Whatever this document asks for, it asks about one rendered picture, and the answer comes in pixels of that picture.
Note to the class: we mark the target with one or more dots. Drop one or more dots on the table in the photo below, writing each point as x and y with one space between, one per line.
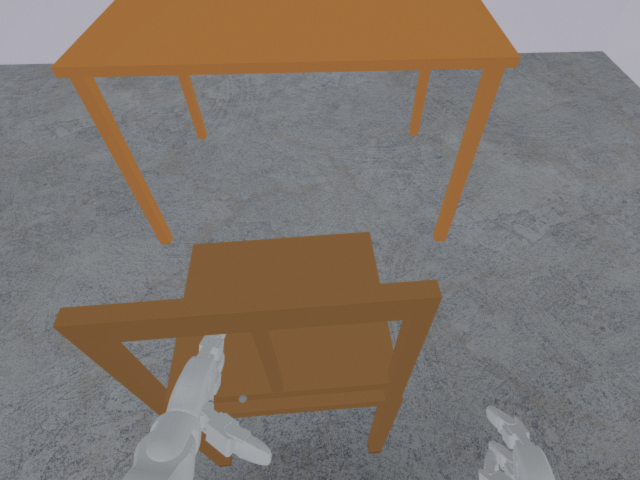
208 37

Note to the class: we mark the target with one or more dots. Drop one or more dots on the robot left hand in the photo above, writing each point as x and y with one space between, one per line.
198 382

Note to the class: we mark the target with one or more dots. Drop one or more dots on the chair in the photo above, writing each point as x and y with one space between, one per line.
306 324

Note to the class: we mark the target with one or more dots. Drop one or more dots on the left robot forearm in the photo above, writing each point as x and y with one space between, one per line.
168 451

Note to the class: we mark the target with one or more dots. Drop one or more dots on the robot right hand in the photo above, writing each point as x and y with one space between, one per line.
526 462

